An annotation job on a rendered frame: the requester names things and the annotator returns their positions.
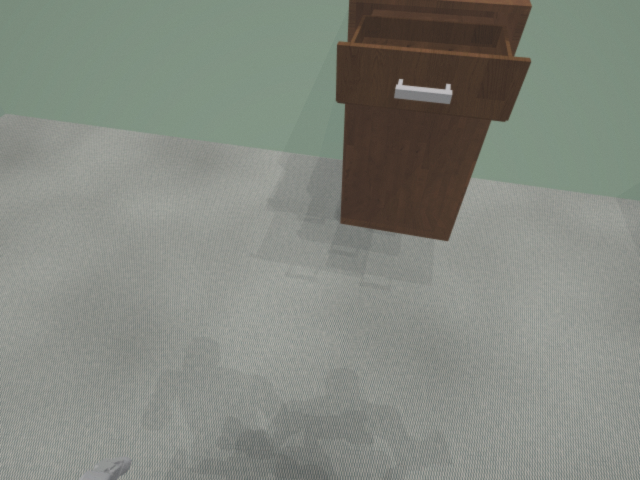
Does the drawer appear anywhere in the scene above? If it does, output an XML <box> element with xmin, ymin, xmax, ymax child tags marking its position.
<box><xmin>336</xmin><ymin>15</ymin><xmax>531</xmax><ymax>122</ymax></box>

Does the robot left hand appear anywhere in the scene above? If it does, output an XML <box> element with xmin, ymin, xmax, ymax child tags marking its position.
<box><xmin>79</xmin><ymin>457</ymin><xmax>132</xmax><ymax>480</ymax></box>

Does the handle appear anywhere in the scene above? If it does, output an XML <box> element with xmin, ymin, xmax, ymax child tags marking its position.
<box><xmin>394</xmin><ymin>79</ymin><xmax>452</xmax><ymax>104</ymax></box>

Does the cabinet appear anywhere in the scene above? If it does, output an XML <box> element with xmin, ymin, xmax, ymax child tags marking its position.
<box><xmin>340</xmin><ymin>0</ymin><xmax>532</xmax><ymax>241</ymax></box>

